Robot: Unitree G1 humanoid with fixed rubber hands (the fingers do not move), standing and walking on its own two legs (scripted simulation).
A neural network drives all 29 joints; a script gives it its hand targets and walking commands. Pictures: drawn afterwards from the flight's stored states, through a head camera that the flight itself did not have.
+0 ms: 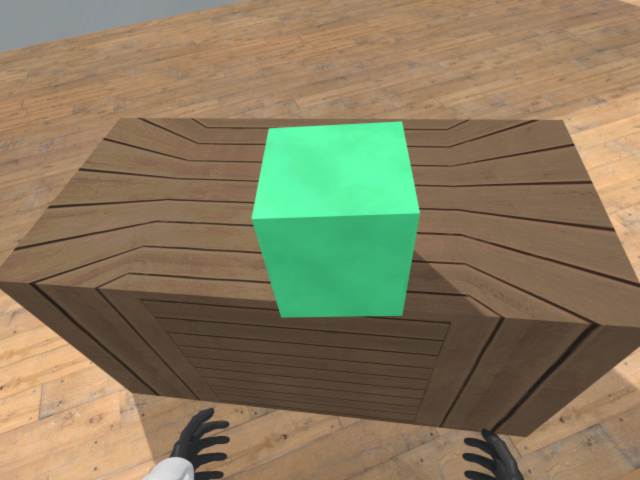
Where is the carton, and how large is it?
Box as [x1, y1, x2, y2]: [252, 121, 419, 317]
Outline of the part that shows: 401,121 269,128 254,203 252,221 281,317 402,314 419,211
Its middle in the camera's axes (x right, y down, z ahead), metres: +0.03 -0.03 +0.64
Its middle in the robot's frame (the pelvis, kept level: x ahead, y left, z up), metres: +0.50 +0.02 +0.00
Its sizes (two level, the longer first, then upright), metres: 0.210 0.200 0.250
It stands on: a pedestal, 0.65 m high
